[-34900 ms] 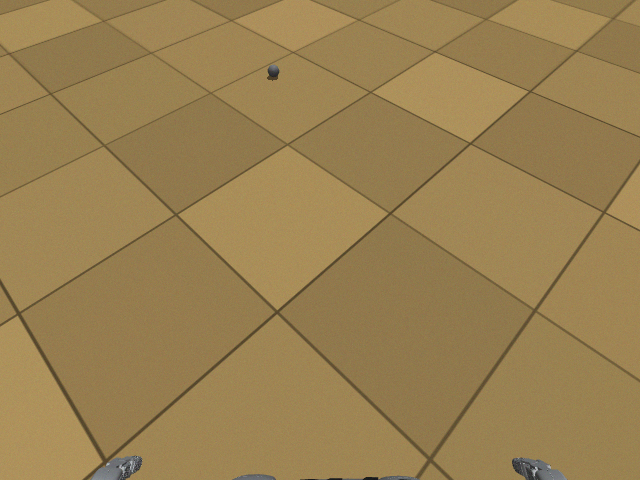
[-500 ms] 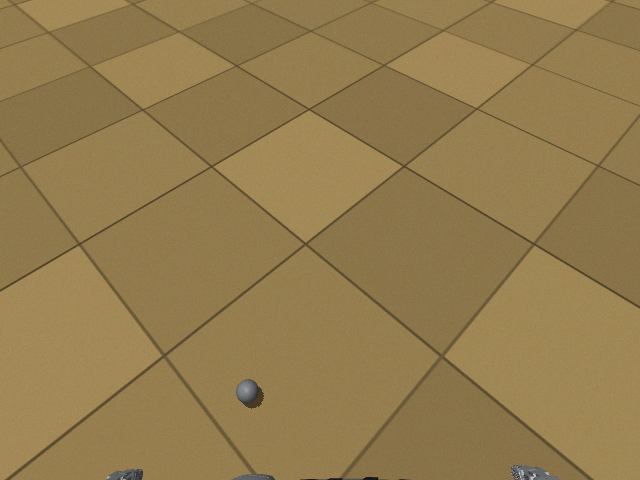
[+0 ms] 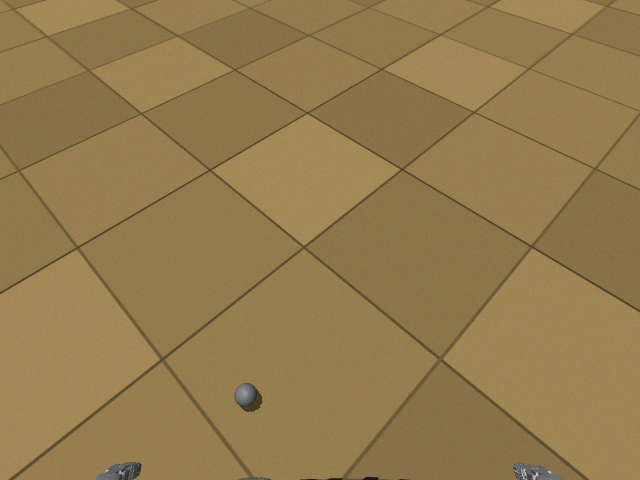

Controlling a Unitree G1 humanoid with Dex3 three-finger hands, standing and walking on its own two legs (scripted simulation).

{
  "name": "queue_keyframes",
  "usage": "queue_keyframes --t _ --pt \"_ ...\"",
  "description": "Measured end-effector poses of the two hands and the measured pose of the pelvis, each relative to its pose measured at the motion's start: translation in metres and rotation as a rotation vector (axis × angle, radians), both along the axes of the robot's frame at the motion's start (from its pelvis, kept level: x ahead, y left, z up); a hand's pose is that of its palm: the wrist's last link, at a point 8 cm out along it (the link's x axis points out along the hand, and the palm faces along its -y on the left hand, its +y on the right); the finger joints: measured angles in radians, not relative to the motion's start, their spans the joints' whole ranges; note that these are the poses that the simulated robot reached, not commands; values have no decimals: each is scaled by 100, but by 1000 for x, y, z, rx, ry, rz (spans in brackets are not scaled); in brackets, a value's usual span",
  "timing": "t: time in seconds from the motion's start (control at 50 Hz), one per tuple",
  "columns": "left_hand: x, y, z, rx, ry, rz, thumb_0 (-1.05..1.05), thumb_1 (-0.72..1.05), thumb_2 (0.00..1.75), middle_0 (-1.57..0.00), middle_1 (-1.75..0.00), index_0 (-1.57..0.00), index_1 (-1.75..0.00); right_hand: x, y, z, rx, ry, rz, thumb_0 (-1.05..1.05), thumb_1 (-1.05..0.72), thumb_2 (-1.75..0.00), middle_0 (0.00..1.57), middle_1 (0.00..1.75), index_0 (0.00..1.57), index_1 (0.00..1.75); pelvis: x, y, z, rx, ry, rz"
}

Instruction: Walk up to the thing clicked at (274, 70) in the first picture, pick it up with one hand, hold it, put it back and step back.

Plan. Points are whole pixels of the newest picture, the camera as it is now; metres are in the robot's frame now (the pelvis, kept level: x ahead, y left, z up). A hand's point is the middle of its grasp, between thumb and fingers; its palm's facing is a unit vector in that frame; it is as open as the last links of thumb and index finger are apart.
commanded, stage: stand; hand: left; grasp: from above
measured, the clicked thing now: (245, 394) +0.39 +0.24 -0.75
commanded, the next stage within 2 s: step back in 0.08 s
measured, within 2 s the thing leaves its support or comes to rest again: neither
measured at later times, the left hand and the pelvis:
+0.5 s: hand out of the picture +0.00 +0.25 -0.16, palm faces -0.02 -0.90 -0.43, open 7.4 cm; pelvis -0.08 -0.02 -0.02, yaw +0 degrees
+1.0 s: hand out of the picture -0.11 +0.29 -0.17, palm faces +0.00 -0.93 -0.38, open 7.4 cm; pelvis -0.20 +0.01 -0.02, yaw +0 degrees
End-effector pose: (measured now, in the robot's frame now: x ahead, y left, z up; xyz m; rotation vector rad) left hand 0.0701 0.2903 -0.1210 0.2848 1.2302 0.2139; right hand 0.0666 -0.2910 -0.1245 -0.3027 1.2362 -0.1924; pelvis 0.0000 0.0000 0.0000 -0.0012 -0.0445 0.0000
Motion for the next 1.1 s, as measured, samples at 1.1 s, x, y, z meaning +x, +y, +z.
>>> queue_keyframes --t 1.1 --pt "-213 28 -15 74 -30 -60 0 90 90 -20 -30 -20 -30 -186 -8 -4 -60 -127 42 0 -90 -90 21 30 21 30 -235 6 -28 -10 3 -43"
